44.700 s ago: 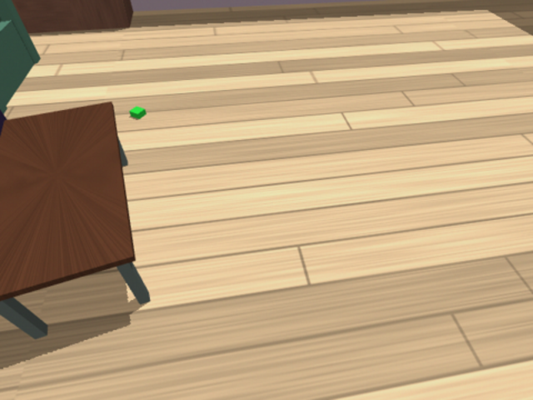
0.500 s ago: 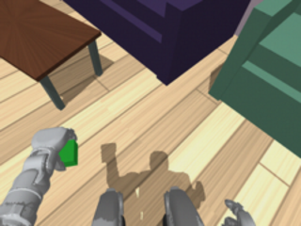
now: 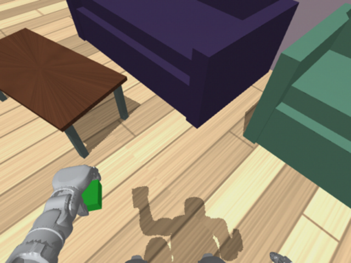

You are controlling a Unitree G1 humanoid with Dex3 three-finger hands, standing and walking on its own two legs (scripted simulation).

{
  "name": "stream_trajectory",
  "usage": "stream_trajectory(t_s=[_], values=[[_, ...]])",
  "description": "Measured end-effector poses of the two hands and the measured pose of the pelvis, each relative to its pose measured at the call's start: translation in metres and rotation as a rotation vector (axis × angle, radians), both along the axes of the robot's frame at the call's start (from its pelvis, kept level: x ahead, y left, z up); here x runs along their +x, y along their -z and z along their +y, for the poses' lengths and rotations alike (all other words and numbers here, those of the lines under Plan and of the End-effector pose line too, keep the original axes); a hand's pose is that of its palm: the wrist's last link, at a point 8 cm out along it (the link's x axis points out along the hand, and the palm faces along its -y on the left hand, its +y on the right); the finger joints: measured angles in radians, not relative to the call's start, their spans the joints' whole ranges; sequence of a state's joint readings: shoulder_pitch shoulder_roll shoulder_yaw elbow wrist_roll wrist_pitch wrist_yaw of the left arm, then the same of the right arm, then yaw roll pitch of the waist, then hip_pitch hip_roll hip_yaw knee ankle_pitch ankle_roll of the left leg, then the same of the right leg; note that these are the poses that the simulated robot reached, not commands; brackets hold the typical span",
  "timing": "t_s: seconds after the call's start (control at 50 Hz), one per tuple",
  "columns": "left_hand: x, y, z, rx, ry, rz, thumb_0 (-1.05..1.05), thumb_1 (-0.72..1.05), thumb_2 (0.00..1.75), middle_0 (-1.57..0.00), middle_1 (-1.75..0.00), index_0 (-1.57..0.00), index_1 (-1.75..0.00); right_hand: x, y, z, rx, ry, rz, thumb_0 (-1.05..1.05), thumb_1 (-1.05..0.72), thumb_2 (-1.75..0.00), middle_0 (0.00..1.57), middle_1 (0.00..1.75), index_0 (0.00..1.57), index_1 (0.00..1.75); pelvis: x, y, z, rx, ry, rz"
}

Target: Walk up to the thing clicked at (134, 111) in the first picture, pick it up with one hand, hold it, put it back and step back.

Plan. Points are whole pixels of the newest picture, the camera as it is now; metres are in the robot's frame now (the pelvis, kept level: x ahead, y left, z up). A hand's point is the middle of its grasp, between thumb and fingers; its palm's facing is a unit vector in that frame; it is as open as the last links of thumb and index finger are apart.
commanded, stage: lift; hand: left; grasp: from above
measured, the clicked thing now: (86, 196) +0.33 +0.23 -0.11
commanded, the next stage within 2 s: hold in 0.04 s
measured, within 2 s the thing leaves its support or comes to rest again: neither
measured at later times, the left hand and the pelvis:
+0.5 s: hand (76, 182) +0.33 +0.22 -0.02, palm faces -0.44 -0.06 -0.90, open 9.6 cm; pelvis +0.02 +0.00 +0.03, yaw +0 degrees
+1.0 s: hand (76, 181) +0.32 +0.22 +0.00, palm faces -0.44 -0.05 -0.90, open 9.6 cm; pelvis +0.02 +0.00 +0.04, yaw -1 degrees
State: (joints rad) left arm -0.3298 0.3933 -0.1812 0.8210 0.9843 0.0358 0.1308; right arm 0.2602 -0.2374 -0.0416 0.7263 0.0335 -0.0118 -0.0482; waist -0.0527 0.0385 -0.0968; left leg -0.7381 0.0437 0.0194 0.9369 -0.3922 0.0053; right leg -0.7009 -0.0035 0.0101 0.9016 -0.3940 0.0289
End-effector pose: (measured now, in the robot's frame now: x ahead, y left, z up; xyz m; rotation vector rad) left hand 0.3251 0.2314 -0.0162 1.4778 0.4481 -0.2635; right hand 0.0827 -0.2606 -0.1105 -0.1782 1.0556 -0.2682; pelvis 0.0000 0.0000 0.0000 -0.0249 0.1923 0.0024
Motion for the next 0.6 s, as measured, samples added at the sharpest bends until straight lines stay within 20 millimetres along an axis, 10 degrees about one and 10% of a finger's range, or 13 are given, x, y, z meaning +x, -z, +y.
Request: stream_trajectory(t_s=[0.6], values=[[0.012,-0.057,-0.008,0.009,0.05,0.001,0.0,0.09,0.3,-0.89,-0.13,-0.86,-0.17,0.053,-0.04,0.001,0.025,-0.018,-0.092,0.01,-0.9,-0.9,0.2,0.3,0.2,0.29,0.025,-0.034,0.0,0.015,0.011,-0.096]])
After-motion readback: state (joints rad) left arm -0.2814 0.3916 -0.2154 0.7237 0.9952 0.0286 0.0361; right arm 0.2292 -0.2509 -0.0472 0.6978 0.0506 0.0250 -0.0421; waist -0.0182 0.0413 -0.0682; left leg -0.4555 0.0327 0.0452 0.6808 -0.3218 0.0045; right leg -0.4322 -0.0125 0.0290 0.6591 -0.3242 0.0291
